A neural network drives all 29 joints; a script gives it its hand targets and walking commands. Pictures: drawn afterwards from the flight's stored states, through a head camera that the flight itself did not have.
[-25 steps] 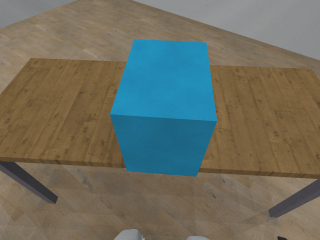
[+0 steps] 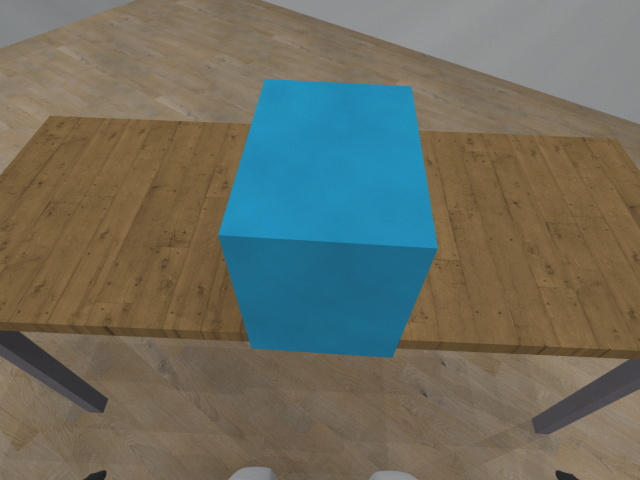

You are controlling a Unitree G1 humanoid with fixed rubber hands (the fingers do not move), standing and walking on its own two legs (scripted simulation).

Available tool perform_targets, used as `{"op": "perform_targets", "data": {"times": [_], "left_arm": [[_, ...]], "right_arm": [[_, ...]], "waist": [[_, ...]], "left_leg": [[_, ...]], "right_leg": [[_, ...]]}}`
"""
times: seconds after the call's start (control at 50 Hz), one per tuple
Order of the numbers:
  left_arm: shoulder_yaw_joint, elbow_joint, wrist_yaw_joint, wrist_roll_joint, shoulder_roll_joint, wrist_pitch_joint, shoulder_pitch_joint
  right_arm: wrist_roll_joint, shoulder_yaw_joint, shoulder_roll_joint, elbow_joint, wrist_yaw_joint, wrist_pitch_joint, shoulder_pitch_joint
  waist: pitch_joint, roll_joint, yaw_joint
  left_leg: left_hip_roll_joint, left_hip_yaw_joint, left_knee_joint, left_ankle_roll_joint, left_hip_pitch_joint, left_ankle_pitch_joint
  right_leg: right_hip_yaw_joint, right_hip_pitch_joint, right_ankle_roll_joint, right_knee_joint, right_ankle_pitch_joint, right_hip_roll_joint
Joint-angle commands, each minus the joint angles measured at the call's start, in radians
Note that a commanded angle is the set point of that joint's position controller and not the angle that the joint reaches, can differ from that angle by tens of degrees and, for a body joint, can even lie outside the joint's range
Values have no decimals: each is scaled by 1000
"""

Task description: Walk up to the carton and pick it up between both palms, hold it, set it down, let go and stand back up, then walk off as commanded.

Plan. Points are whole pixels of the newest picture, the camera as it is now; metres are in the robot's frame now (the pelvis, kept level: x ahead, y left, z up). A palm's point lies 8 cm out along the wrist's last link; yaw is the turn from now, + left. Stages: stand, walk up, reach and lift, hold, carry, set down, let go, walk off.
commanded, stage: walk up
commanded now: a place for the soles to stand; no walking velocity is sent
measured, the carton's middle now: (329, 220) +0.45 +0.00 +0.04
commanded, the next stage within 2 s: none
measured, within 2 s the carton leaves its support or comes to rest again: neither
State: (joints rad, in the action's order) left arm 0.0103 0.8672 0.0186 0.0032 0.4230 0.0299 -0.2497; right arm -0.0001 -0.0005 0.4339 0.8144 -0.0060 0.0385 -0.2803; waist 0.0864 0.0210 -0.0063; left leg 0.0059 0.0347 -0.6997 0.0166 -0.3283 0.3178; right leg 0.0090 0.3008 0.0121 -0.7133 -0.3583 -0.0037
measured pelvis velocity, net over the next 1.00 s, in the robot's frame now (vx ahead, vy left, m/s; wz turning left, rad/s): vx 0.03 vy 0.02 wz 0.00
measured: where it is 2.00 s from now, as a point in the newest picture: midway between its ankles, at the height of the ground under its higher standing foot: outside the picture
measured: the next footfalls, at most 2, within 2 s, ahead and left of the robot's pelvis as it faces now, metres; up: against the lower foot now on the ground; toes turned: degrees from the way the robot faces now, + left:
left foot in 0.28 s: +0.09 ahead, +0.14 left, +0.00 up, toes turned -1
right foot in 0.56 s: +0.07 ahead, -0.11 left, +0.00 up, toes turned -1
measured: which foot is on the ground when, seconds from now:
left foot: down 0.00-0.00, up 0.02-0.26, down 0.28-1.00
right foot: down 0.00-0.32, up 0.34-0.54, down 0.56-0.82, up 0.84-1.00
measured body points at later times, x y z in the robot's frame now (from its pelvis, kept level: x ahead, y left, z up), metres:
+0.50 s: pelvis +0.01 +0.01 +0.00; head +0.02 +0.03 +0.45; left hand +0.09 +0.33 -0.12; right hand +0.10 -0.31 -0.09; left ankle +0.05 +0.14 -0.72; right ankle +0.01 -0.11 -0.70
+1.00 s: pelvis +0.03 +0.02 +0.00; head +0.04 +0.03 +0.45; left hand +0.12 +0.34 -0.11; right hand +0.12 -0.30 -0.09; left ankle +0.07 +0.14 -0.72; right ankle +0.03 -0.11 -0.70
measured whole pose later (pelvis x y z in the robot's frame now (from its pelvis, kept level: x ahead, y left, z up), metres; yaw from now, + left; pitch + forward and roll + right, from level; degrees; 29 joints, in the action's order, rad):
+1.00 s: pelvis +0.03 +0.02 +0.00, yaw +0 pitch -4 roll -1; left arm 0.01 0.89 0.02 0.00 0.42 0.02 -0.23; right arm 0.00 0.00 0.43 0.82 0.00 0.06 -0.27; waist 0.08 0.01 0.00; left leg -0.01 0.03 -0.69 0.01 -0.30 0.32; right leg 0.01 0.29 0.00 -0.79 -0.52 -0.01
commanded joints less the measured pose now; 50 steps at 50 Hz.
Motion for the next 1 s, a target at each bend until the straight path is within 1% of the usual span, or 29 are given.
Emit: {"op": "perform_targets", "data": {"times": [0.0, 0.02, 0.06, 0.12, 0.16, 0.22, 0.24, 0.26, 0.28, 0.3, 0.32, 0.34, 0.46, 0.5, 0.52, 0.54, 0.56, 0.58, 0.62, 0.68, 0.72, 0.76, 0.78, 0.8, 0.82, 0.84, 0.9, 0.96, 0.98], "left_arm": [[108, -20, -25, 21, 308, 46, -96], [107, -28, -20, 17, 316, 44, -67], [98, -35, -18, 19, 278, 48, -35], [89, -28, -20, 7, 247, 48, -53], [92, -32, -16, 10, 262, 44, -52], [90, -55, -15, 5, 270, 24, 7], [84, -69, -12, 0, 250, 19, 41], [60, -72, -9, -8, 201, 15, 77], [48, -89, -11, -16, 157, 15, 87], [42, -95, -12, -17, 129, 9, 77], [53, -78, -20, -13, 180, -4, 79], [62, -74, -20, -6, 212, -7, 65], [84, -30, 2, 3, 195, 10, -26], [79, -4, -5, 6, 159, 26, -97], [90, 7, -11, 11, 189, 36, -125], [100, 7, -20, 29, 236, 44, -153], [119, -11, -25, 29, 309, 49, -112], [114, -20, -21, 22, 322, 50, -83], [106, -26, -20, 14, 299, 53, -32], [85, -31, -17, 8, 249, 43, -32], [88, -36, -13, 0, 257, 35, 14], [73, -56, -9, -3, 235, 20, 70], [59, -68, -10, -15, 184, 19, 91], [42, -98, -11, -20, 131, 20, 83], [43, -79, -18, -18, 143, 2, 91], [62, -70, -22, -8, 204, -6, 67], [74, -35, -3, -4, 197, 7, 43], [86, -19, -3, 3, 186, 11, -22], [85, -16, -3, 4, 193, 13, -20]], "right_arm": [[-5, 57, 129, -51, 13, 0, 101], [-6, 73, 192, -31, 14, -7, 83], [-11, 78, 197, -18, 7, 0, 60], [-5, 77, 176, -6, 9, 9, 23], [-4, 72, 158, -7, 8, 9, 35], [-4, 74, 159, 4, 18, 20, 24], [-1, 72, 160, 24, 19, 29, -18], [-8, 82, 170, 40, 23, 40, -54], [-26, 100, 223, 41, 28, 50, -86], [-30, 109, 291, 33, 29, 54, -86], [-20, 109, 307, 26, 25, 50, -77], [-20, 119, 321, 15, 22, 44, -48], [-29, 118, 290, -14, 8, 28, 12], [-21, 105, 262, -24, 0, 10, 84], [-9, 87, 204, -45, -1, 3, 103], [2, 72, 153, -58, 3, 1, 101], [-7, 53, 114, -63, 5, 1, 88], [-15, 70, 185, -50, 13, -3, 130], [-15, 79, 199, -27, 7, 5, 72], [-8, 75, 157, -8, 4, 18, 69], [1, 73, 161, 2, 9, 27, 30], [-5, 82, 156, 41, 17, 37, -53], [-20, 91, 194, 44, 22, 46, -74], [-31, 111, 274, 37, 28, 55, -109], [-27, 111, 305, 29, 26, 57, -99], [-16, 113, 311, 33, 21, 49, -69], [-26, 107, 271, 8, 19, 36, 0], [-27, 114, 288, -8, 9, 32, 6], [-24, 117, 287, -16, 7, 22, 17]], "waist": [[-12, 142, 73], [23, 69, 51], [-1, 84, 39], [-66, 105, 41], [-80, 170, 41], [-95, 167, 25], [-96, 131, -12], [-121, 77, -45], [-126, -64, -62], [-123, -197, -42], [-103, -148, -40], [-63, -113, -33], [-33, -197, -5], [-49, -217, 57], [-68, -110, 77], [-67, 72, 82], [-13, 204, 80], [-12, 78, 72], [5, 76, 38], [-46, 114, 41], [-85, 154, 14], [-130, 107, -34], [-130, 49, -59], [-173, -165, -65], [-125, -179, -40], [-98, -114, -36], [46, -177, -13], [1, -226, 3], [-2, -190, 6]], "left_leg": [[29, -15, -196, 7, -327, 231], [-8, 23, -225, 18, -298, 257], [-27, 25, -194, 14, -298, 223], [-25, -7, -132, -2, -230, 170], [-17, -42, -108, -2, -175, 145], [-6, -65, 37, 13, -56, 89], [-6, -72, 164, 18, 72, -10], [-12, -37, 228, 32, 196, -76], [-130, 179, 296, 85, 282, -149], [-306, 468, 375, 171, 329, -138], [-373, 550, 397, 244, 268, -17], [-367, 514, 388, 258, 218, 26], [-255, 327, 344, 213, 81, 51], [-195, 212, 232, 164, -22, -5], [-154, 164, 112, 119, -91, -18], [-68, 67, -116, 64, -208, -6], [40, -25, -215, 5, -389, 197], [-3, 38, -239, 9, -344, 261], [-44, 24, -200, 12, -292, 246], [-27, -35, -34, 11, -164, 161], [-9, -72, 52, 8, -67, 56], [24, -80, 205, 23, 138, -76], [-50, 32, 233, 51, 253, -133], [-232, 343, 332, 120, 353, -202], [-364, 543, 383, 221, 311, -129], [-378, 513, 375, 268, 273, -47], [-281, 378, 373, 222, 107, -25], [-266, 334, 357, 218, 46, -31], [-240, 309, 320, 201, 39, -28]], "right_leg": [[-565, -197, 164, 470, -116, -323], [-557, -126, 194, 471, -178, -329], [-488, -182, 217, 421, -55, -313], [-363, -228, 170, 339, 390, -251], [-315, -210, 180, 314, 413, -248], [-280, -150, 193, 243, 376, -244], [-235, -53, 167, 200, 354, -218], [-171, 33, 119, 124, 329, -178], [-105, 152, 61, -43, 279, -106], [6, 265, 8, -167, -18, 11], [-24, 288, 4, -211, -233, 12], [-47, 279, 13, -243, -250, -8], [34, 110, 22, -51, -143, -4], [58, -74, 32, 166, -17, 9], [-8, -179, 43, 264, -22, -13], [-266, -245, 89, 381, -125, -120], [-556, -269, 150, 473, -122, -298], [-583, -209, 220, 457, -90, -357], [-486, -197, 242, 387, 49, -333], [-324, -191, 186, 324, 365, -268], [-243, -159, 166, 251, 425, -219], [-168, -47, 135, 137, 401, -190], [-123, 74, 89, 37, 320, -146], [-18, 202, 27, -180, 170, -21], [9, 291, -1, -199, -201, 8], [-35, 284, 8, -233, -268, -13], [-6, 243, 17, -155, -208, -26], [28, 112, 23, -83, -123, -13], [44, 62, 25, -21, -116, 2]]}}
